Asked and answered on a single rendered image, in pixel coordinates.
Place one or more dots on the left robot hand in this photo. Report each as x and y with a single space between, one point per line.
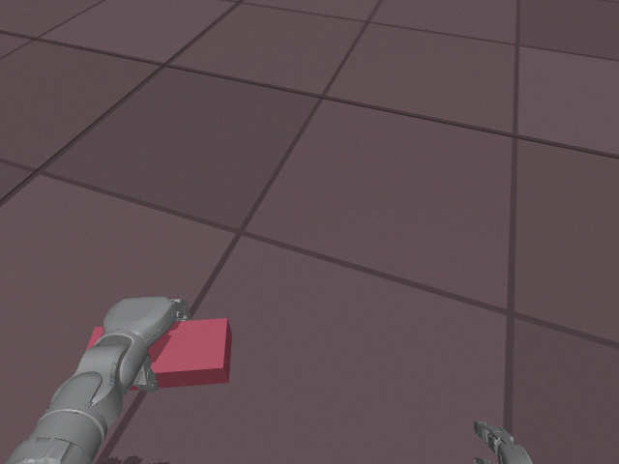
150 318

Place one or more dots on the left robot arm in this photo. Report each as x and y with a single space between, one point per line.
73 427

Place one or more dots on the carton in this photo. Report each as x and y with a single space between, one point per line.
190 353

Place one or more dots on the right robot hand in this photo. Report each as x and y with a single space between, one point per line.
501 443

